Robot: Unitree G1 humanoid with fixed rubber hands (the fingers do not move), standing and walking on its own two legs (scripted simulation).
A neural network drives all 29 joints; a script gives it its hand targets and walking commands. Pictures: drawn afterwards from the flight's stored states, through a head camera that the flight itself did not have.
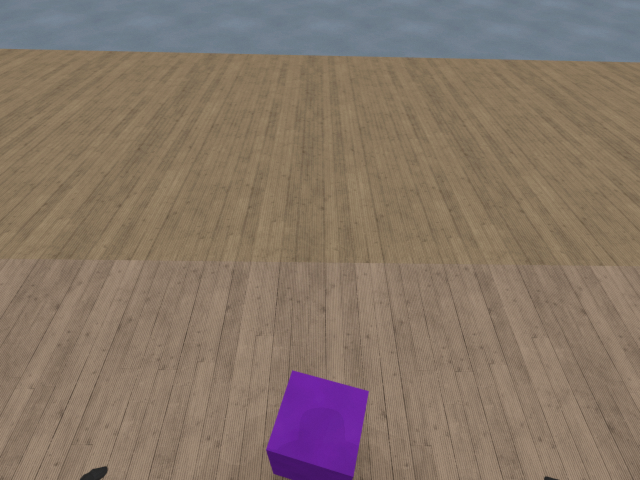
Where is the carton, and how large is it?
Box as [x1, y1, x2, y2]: [266, 370, 368, 479]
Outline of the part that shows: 292,370 266,448 273,473 291,479 351,479 354,470 368,391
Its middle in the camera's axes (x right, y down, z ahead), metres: -0.01 +0.54 +1.04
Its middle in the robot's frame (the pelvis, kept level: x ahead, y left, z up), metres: +0.37 +0.01 -0.66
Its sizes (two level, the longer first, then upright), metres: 0.210 0.200 0.250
